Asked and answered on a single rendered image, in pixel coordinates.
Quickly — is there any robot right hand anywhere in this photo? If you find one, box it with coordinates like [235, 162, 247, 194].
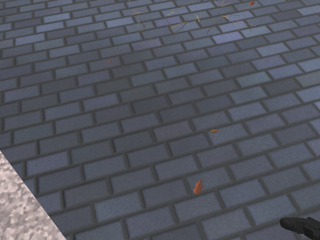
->
[280, 217, 320, 240]

